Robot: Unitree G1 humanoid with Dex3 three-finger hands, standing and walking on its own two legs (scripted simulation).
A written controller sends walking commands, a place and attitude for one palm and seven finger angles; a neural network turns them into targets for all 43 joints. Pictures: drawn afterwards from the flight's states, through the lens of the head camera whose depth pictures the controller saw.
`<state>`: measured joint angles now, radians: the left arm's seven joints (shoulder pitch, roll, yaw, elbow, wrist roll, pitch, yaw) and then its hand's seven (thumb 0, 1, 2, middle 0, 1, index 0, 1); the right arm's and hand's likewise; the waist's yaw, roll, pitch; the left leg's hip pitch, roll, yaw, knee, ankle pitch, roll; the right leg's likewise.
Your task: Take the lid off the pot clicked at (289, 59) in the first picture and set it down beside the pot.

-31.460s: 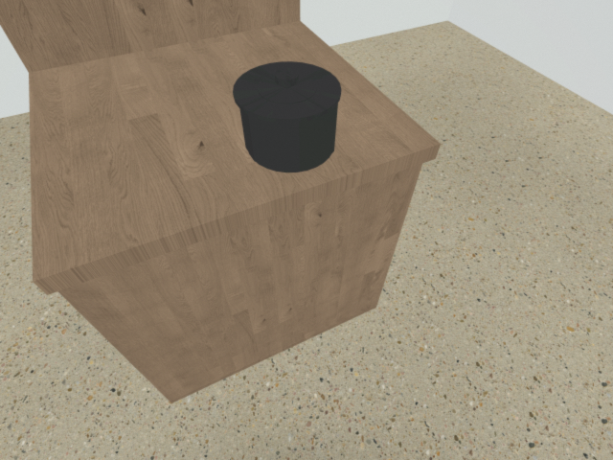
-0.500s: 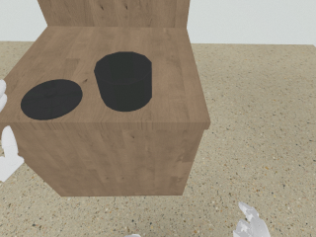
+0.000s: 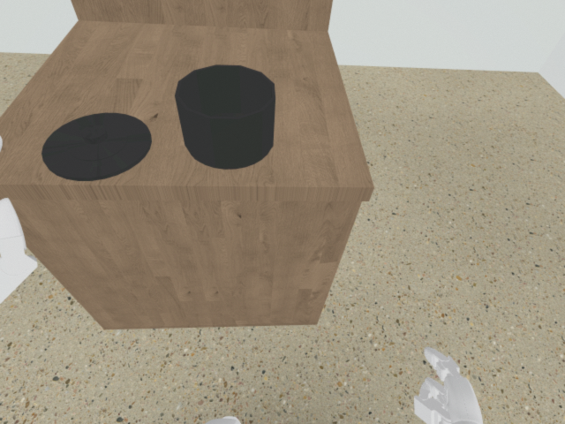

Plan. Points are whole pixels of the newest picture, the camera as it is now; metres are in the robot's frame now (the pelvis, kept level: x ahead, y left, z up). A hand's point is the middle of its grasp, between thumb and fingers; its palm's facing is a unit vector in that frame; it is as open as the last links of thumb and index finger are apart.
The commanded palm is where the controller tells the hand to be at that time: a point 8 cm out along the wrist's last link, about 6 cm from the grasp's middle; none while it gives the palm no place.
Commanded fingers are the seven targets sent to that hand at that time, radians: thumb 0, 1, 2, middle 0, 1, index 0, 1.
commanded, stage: step back with the hand held close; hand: left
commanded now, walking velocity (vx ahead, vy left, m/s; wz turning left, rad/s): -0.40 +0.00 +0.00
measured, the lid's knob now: (94, 134) +0.58 +0.39 +0.05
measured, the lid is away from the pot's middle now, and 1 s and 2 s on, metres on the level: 0.25 0.25 0.25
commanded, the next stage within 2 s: stop stepping back and stand still in 0.12 s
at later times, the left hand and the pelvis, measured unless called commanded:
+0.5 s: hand out of the picture +0.08 +0.24 +0.23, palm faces +0.38 -0.82 -0.43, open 7.4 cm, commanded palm +0.02 +0.30 +0.23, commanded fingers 0.00 0.90 0.90 -0.20 -0.30 -0.20 -0.30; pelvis -0.12 +0.02 +0.01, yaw -1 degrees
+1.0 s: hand out of the picture +0.00 +0.26 +0.23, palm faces +0.53 -0.76 -0.37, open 7.4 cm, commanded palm none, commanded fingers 0.00 0.90 0.90 -0.20 -0.30 -0.20 -0.30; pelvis -0.18 +0.01 +0.00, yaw +3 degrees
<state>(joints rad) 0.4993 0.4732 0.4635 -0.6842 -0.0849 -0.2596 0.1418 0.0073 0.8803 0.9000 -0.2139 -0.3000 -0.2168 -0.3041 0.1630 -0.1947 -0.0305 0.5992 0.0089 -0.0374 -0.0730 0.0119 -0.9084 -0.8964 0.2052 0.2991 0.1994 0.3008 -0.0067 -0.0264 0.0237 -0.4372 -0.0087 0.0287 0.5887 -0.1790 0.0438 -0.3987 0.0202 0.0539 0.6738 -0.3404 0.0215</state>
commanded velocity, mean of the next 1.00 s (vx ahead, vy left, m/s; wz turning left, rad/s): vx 0.06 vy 0.00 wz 0.01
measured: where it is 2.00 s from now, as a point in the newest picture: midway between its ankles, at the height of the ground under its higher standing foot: outside the picture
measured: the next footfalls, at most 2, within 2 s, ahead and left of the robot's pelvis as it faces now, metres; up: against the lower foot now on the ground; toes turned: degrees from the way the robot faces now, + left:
right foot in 0.16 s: -0.04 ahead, -0.12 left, +0.00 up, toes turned -1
left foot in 0.40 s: -0.12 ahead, +0.15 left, +0.00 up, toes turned +7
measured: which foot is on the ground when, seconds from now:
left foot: down 0.00-0.20, up 0.22-0.38, down 0.40-1.00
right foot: up 0.00-0.14, down 0.16-0.90, up 0.92-1.00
